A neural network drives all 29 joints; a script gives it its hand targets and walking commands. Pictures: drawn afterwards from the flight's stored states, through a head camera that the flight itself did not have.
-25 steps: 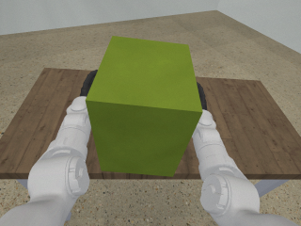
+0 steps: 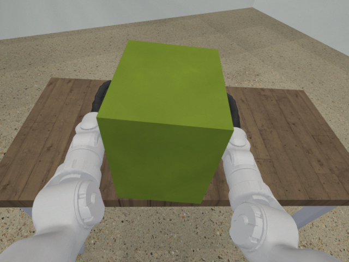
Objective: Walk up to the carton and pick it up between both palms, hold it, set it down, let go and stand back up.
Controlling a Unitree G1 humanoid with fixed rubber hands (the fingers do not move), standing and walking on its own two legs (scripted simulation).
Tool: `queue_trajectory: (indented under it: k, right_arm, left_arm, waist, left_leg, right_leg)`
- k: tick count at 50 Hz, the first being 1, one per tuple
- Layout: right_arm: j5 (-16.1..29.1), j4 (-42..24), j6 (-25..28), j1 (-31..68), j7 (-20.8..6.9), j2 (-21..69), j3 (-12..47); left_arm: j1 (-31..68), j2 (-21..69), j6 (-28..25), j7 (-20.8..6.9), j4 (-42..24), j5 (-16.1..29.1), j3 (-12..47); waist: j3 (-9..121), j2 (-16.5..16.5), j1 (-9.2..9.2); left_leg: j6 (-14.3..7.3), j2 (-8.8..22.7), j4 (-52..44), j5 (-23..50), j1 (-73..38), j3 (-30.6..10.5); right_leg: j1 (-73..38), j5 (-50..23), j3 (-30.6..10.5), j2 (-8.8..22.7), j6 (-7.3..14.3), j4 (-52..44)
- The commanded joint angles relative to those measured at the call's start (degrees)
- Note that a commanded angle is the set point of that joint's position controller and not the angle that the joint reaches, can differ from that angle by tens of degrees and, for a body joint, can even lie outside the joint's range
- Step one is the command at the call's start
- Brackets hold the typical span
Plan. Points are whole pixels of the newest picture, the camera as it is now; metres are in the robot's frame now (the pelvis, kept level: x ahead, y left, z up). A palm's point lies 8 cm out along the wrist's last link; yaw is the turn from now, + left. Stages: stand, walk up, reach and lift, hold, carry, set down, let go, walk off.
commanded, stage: set down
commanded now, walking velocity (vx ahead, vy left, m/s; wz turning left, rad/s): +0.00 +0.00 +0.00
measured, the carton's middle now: (166, 125) +0.42 +0.01 +0.09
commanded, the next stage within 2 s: none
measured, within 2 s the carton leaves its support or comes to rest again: neither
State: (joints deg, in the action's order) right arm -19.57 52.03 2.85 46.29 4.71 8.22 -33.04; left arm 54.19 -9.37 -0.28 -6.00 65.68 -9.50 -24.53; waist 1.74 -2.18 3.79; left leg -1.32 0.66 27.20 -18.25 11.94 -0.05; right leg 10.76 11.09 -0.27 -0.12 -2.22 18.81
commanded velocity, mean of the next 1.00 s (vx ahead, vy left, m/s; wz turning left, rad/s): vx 0.00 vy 0.00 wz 0.00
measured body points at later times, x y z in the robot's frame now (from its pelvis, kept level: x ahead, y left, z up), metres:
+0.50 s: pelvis +0.00 +0.00 +0.00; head +0.07 +0.02 +0.44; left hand +0.47 +0.16 +0.07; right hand +0.43 -0.15 +0.06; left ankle -0.05 +0.09 -0.74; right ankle -0.02 -0.15 -0.74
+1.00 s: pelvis -0.01 -0.01 +0.00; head +0.07 +0.00 +0.44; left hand +0.40 +0.20 +0.03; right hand +0.35 -0.18 +0.03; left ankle -0.05 +0.09 -0.74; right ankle -0.01 -0.15 -0.74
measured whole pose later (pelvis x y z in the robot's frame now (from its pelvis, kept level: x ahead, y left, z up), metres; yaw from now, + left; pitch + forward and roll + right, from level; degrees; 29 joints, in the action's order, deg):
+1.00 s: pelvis -0.01 -0.01 +0.00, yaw -1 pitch +18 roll -2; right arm 5.5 28.7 8.7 19.6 14.2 -1.8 -1.3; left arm 30.8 -16.3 4.7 -2.4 39.3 6.2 -5.6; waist 9.5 1.6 1.8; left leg -1.0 1.1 26.8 -14.5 30.4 0.7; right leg 30.4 6.3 -0.4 -0.2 -2.0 19.1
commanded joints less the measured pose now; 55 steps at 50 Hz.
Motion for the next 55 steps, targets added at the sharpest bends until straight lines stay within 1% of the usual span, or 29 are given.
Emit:
queue_trajectory:
  k: [1, 9, 12, 17, 20, 21, 24, 29, 31, 32, 34, 36, 37, 38, 39, 40, 41, 42, 43, 44, 45, 46, 47, 48, 49, 50, 51, 52, 55]
  right_arm:
    - [-5.4, -3.2, 2.5, 26.7, -3.5, 10.1, 5.5]
    - [9.3, 2.6, 4.3, 27.4, 3.5, -11.7, 9.5]
    - [14.1, 4.4, 5.5, 30.4, 5.4, -15.0, 13.0]
    - [21.5, 3.1, 8.7, 32.4, 6.6, -19.5, 19.5]
    - [21.8, 5.1, 10.6, 30.2, 7.2, -20.5, 20.3]
    - [22.5, 6.1, 10.8, 28.6, 7.0, -20.5, 21.2]
    - [22.6, 8.1, 12.1, 25.6, 6.9, -21.9, 21.1]
    - [21.0, 1.9, 15.3, 23.3, 6.9, -20.7, 22.3]
    - [19.8, 2.6, 15.8, 25.4, 6.8, -20.5, 21.6]
    - [20.6, 0.0, 16.5, 22.6, 6.7, -20.2, 22.6]
    - [19.6, -1.0, 17.5, 19.7, 6.6, -20.6, 22.8]
    - [20.0, -2.6, 17.1, 20.2, 7.3, -20.4, 23.9]
    - [21.0, -9.4, 18.0, 13.6, 8.0, -18.1, 28.0]
    - [21.0, -15.1, 18.0, 7.3, 9.1, -15.5, 30.5]
    - [20.1, -21.7, 16.9, 7.1, 10.7, -13.6, 31.6]
    - [20.5, -21.6, 15.4, 4.2, 11.1, -14.7, 30.5]
    - [23.0, -25.7, 15.2, -2.4, 10.8, -13.3, 35.0]
    - [23.2, -22.0, 14.4, -3.3, 9.9, -13.8, 36.7]
    - [22.9, -15.6, 15.1, -5.5, 8.3, -17.3, 34.1]
    - [27.5, -18.0, 16.3, -3.0, 7.2, -18.8, 31.3]
    - [30.7, -24.3, 13.3, 8.2, 7.6, -24.0, 26.3]
    - [27.7, -35.2, 11.3, 6.6, 9.7, -21.9, 26.4]
    - [25.1, -41.8, 10.4, -9.1, 11.4, -20.4, 25.9]
    - [27.5, -42.4, 7.9, -12.3, 10.9, -18.4, 30.9]
    - [31.4, -43.6, 6.6, -14.2, 10.2, -17.1, 39.1]
    - [30.8, -41.9, 5.7, -7.6, 9.3, -19.8, 37.2]
    - [32.1, -40.6, 5.0, -6.7, 8.7, -22.0, 35.2]
    - [31.4, -38.6, 3.3, 2.0, 7.9, -25.3, 29.1]
    - [32.5, -38.4, -1.4, -3.4, 7.7, -22.4, 29.8]
  left_arm:
    - [29.4, 13.1, -1.5, -3.6, -5.2, -7.6, 4.5]
    - [30.4, -6.9, -0.7, 4.7, -4.8, 3.4, 13.1]
    - [32.0, -8.7, -1.7, 6.5, -0.4, 9.4, 17.0]
    - [35.1, -14.6, -6.5, 8.2, 0.6, 17.2, 20.9]
    - [34.7, -15.4, -7.7, 8.1, 0.1, 18.3, 21.5]
    - [33.8, -15.5, -8.0, 8.2, -0.1, 18.2, 21.1]
    - [30.5, -15.2, -6.6, 7.9, -2.0, 19.3, 21.4]
    - [26.2, -14.2, -6.1, 7.8, -9.9, 21.1, 21.0]
    - [27.3, -13.6, -5.4, 7.7, -11.8, 22.4, 21.9]
    - [23.9, -12.8, -5.2, 7.8, -13.7, 22.8, 21.9]
    - [20.5, -12.9, -4.2, 7.8, -17.2, 23.0, 22.5]
    - [21.2, -15.2, -3.2, 6.8, -14.2, 22.6, 20.0]
    - [14.6, -14.8, -3.0, 6.1, -17.7, 22.1, 20.5]
    - [9.5, -16.7, -1.8, 5.7, -20.2, 19.0, 17.6]
    - [10.0, -19.2, -1.7, 4.7, -18.8, 15.7, 15.1]
    - [9.9, -20.5, -0.5, 4.2, -21.5, 13.7, 13.5]
    - [0.9, -17.5, 0.1, 3.8, -32.6, 13.7, 15.4]
    - [-1.1, -14.6, 2.1, 3.6, -38.0, 13.7, 17.1]
    - [-3.1, -8.9, 4.5, 3.5, -46.3, 17.1, 20.3]
    - [-2.3, -13.4, 6.6, 4.5, -44.1, 19.2, 14.0]
    - [11.7, -20.9, 2.5, 4.9, -28.6, 19.1, 11.1]
    - [11.0, -21.7, 2.1, 5.1, -34.7, 20.5, 16.4]
    - [-2.4, -22.5, 1.9, 3.5, -39.6, 19.7, 16.3]
    - [-7.5, -21.0, 1.9, 2.2, -46.4, 19.9, 16.5]
    - [-10.8, -20.5, 3.0, 1.3, -54.1, 19.9, 16.0]
    - [-4.1, -18.9, 3.5, 1.5, -53.9, 20.9, 17.7]
    - [-3.0, -18.1, 4.2, 1.7, -50.3, 20.9, 16.1]
    - [8.3, -20.6, 3.4, 2.3, -45.3, 22.5, 17.8]
    - [3.9, -22.4, 2.8, 2.1, -41.5, 24.3, 18.9]
  waist:
    - [16.4, 9.7, 1.82]
    - [20.6, 10.5, 1.66]
    - [24.8, 8.8, 1.95]
    - [43.5, 9.9, 0.23]
    - [48.1, 12.1, 1.19]
    - [47.8, 12.6, 0.17]
    - [45.2, 13.5, 0.28]
    - [52.3, 12.1, -1.11]
    - [50.0, 14.8, -0.56]
    - [51.9, 14.4, -1.50]
    - [50.7, 14.2, -0.45]
    - [52.5, 9.2, -1.80]
    - [54.2, 3.7, -1.29]
    - [53.4, -1.7, -2.10]
    - [52.7, -4.8, -2.66]
    - [53.7, -3.1, -0.48]
    - [51.7, 1.2, 0.13]
    - [45.3, 10.1, 0.16]
    - [42.4, 20.5, 1.37]
    - [48.1, 21.0, -9.19]
    - [55.3, 7.2, -11.02]
    - [54.2, -3.0, -2.33]
    - [52.2, -5.9, 2.36]
    - [53.2, -1.5, 1.99]
    - [47.1, 4.1, -0.85]
    - [43.2, 9.5, -1.28]
    - [42.9, 10.5, -2.85]
    - [44.9, 9.1, 0.11]
    - [37.7, 8.9, 1.42]
  left_leg:
    - [7.3, 0.7, -4.1, 39.7, -9.5, 3.9]
    - [8.1, 2.0, -0.8, 40.7, -6.4, 4.2]
    - [8.2, 1.8, 0.9, 40.5, -3.9, 4.2]
    - [9.5, 1.9, 6.8, 53.2, -3.6, 3.9]
    - [10.5, 2.2, 9.9, 59.0, -4.9, 2.9]
    - [10.5, 2.2, 10.3, 60.6, -5.2, 2.7]
    - [10.5, 3.8, 11.9, 69.0, -13.3, 1.0]
    - [9.8, 5.3, 15.0, 78.8, -16.0, 0.0]
    - [9.7, 7.5, 15.3, 82.7, -20.2, -1.6]
    - [10.1, 7.5, 15.7, 84.9, -21.4, -1.0]
    - [10.0, 8.9, 15.9, 90.2, -23.9, -2.1]
    - [8.9, 6.3, 15.6, 81.8, -16.8, 0.1]
    - [6.9, 4.1, 14.5, 73.0, -4.3, 1.0]
    - [1.8, 0.7, 5.9, 56.2, 19.7, 2.4]
    - [-3.2, -0.9, -8.5, 32.1, 42.6, 3.1]
    - [-3.5, -0.7, -13.8, 27.7, 43.2, 2.8]
    - [-0.8, 0.0, -7.6, 48.4, 23.4, 0.3]
    - [2.2, 2.6, 0.1, 70.2, -4.1, -2.8]
    - [7.3, 9.6, 12.2, 102.7, -45.0, -7.5]
    - [10.6, 11.2, 11.4, 97.3, -43.4, -0.3]
    - [9.9, 1.8, 11.7, 73.7, -5.4, 9.1]
    - [2.8, -2.1, -0.3, 30.6, 35.2, 6.7]
    - [-3.0, -1.0, -16.3, 14.8, 42.3, 2.7]
    - [0.2, -1.1, -8.7, 35.2, 17.3, 2.3]
    - [4.6, -0.3, 0.9, 57.5, -0.9, 1.1]
    - [6.4, -0.1, 5.4, 64.0, -12.9, 0.6]
    - [7.2, 0.0, 7.1, 63.7, -18.7, 1.4]
    - [7.6, -0.2, 5.9, 53.0, -11.6, 2.6]
    - [6.0, -0.1, 2.8, 38.8, -8.2, 1.0]
  right_leg:
    - [-7.4, -13.9, 6.8, -2.0, -0.3, 0.3]
    - [0.2, -13.9, 6.0, -3.4, 1.0, 1.1]
    - [1.1, -17.5, 5.4, -3.8, 1.5, 1.8]
    - [-1.0, -31.0, 3.8, -3.6, 2.2, 6.6]
    - [1.0, -33.9, 4.0, -3.3, 2.4, 7.9]
    - [1.7, -34.0, 3.7, -3.4, 2.6, 7.7]
    - [12.4, -28.6, 5.1, -3.6, 2.9, 4.8]
    - [16.6, -34.0, 4.8, -3.2, 3.3, 4.1]
    - [25.9, -26.1, 5.5, -2.7, 3.7, 2.6]
    - [24.6, -28.0, 5.0, -2.9, 5.1, 1.5]
    - [27.8, -28.9, 5.0, -3.1, 5.6, 1.0]
    - [19.9, -35.7, 3.1, -2.4, 5.4, 1.4]
    - [3.3, -53.1, 1.4, 0.0, 3.6, 6.5]
    - [-19.8, -72.3, -2.4, 3.2, 0.4, 15.3]
    - [-38.7, -79.8, -4.9, 7.3, -3.7, 22.1]
    - [-41.8, -75.6, -4.6, 7.6, -5.0, 21.9]
    - [-30.4, -70.8, -1.1, 3.6, -6.1, 22.2]
    - [-0.7, -53.7, 3.6, 0.8, -6.6, 18.9]
    - [42.1, -21.9, 8.7, -3.1, -3.6, 7.2]
    - [49.0, -7.9, 0.6, -3.9, 16.0, -14.2]
    - [2.6, -38.3, -1.9, -4.7, 18.5, -8.6]
    - [-36.8, -68.9, -3.9, 3.8, 5.5, 11.3]
    - [-48.1, -68.4, -5.4, 8.4, -2.4, 16.9]
    - [-38.2, -61.2, -1.3, 2.3, -4.0, 15.6]
    - [-26.7, -59.9, 0.8, -1.9, -4.1, 16.0]
    - [-6.4, -42.1, 3.4, -3.2, -2.9, 12.0]
    - [2.6, -32.6, 4.3, -3.3, 0.4, 4.7]
    - [-0.4, -27.2, 4.4, -3.9, 2.5, 2.6]
    - [-5.1, -20.9, 3.9, -3.1, 2.0, 5.9]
